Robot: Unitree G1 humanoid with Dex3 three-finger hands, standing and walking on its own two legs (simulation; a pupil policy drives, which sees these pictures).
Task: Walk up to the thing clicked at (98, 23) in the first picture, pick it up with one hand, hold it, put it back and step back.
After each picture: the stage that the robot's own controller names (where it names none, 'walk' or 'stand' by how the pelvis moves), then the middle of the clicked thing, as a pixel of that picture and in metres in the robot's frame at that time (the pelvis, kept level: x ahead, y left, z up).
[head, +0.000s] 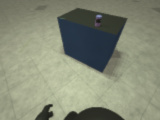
stand; (98, 21) +1.09 -0.02 +0.08
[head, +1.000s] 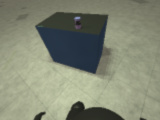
walk; (77, 23) +0.96 +0.25 +0.10
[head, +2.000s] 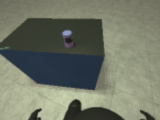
walk; (68, 39) +0.54 +0.24 +0.12
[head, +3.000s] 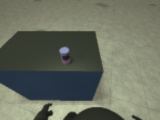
stand; (65, 56) +0.43 +0.23 +0.08
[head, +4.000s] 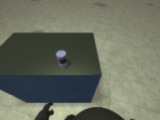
stand; (62, 59) +0.40 +0.23 +0.07
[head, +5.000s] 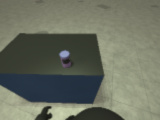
stand; (65, 59) +0.41 +0.22 +0.07
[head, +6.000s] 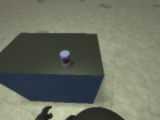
stand; (65, 59) +0.41 +0.21 +0.07
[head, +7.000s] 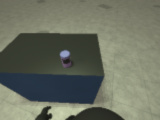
stand; (66, 59) +0.41 +0.21 +0.07
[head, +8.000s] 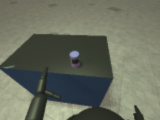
rise first; (75, 59) +0.41 +0.18 +0.08
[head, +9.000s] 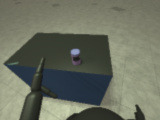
go down; (75, 57) +0.44 +0.18 +0.08
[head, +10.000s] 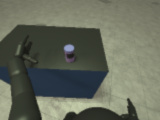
go down; (69, 53) +0.44 +0.16 +0.08
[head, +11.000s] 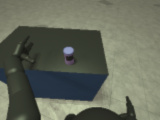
go down; (69, 56) +0.43 +0.17 +0.08
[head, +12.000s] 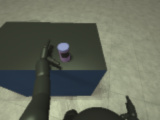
close in; (64, 52) +0.43 +0.18 +0.10
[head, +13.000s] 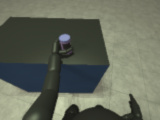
close; (66, 44) +0.47 +0.18 +0.13
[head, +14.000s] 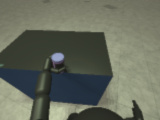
lift; (58, 63) +0.32 +0.22 +0.14
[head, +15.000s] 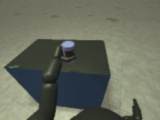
lift; (69, 52) +0.33 +0.16 +0.25
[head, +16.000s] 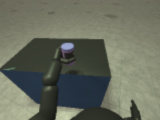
hold; (68, 54) +0.33 +0.16 +0.23
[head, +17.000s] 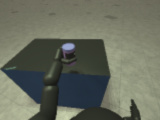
hold; (69, 54) +0.33 +0.16 +0.23
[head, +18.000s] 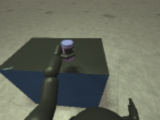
crouch; (68, 50) +0.37 +0.17 +0.23
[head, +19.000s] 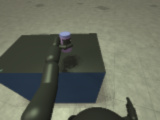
lower; (65, 42) +0.45 +0.18 +0.22
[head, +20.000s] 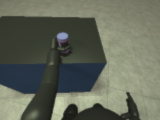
lower; (63, 43) +0.48 +0.18 +0.13
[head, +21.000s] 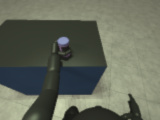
lower; (64, 47) +0.46 +0.18 +0.12
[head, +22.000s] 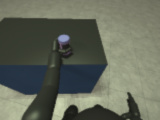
lower; (64, 45) +0.47 +0.18 +0.13
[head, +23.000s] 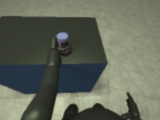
lower; (63, 43) +0.48 +0.18 +0.13
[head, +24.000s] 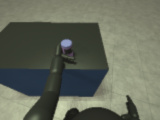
open; (67, 49) +0.45 +0.17 +0.12
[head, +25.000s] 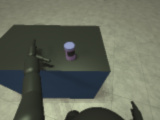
sink last; (70, 51) +0.44 +0.17 +0.11
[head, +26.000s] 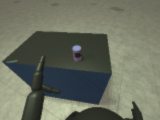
stand; (77, 53) +0.47 +0.17 +0.08
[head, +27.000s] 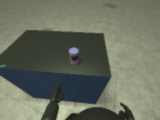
stand; (74, 56) +0.43 +0.16 +0.08
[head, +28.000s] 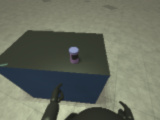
stand; (74, 55) +0.45 +0.17 +0.08
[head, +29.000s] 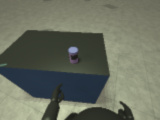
stand; (73, 55) +0.44 +0.17 +0.08
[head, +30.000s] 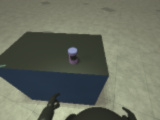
stand; (73, 56) +0.45 +0.17 +0.08
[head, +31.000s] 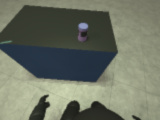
walk; (82, 32) +0.59 +0.11 +0.09
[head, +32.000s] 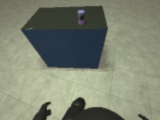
walk; (81, 17) +0.90 +0.20 +0.10
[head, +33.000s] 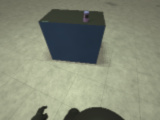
stand; (86, 16) +1.19 +0.17 +0.10
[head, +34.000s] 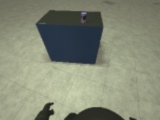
stand; (83, 17) +1.17 +0.18 +0.07
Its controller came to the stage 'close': yes
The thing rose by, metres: 0.20
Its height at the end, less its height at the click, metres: +0.00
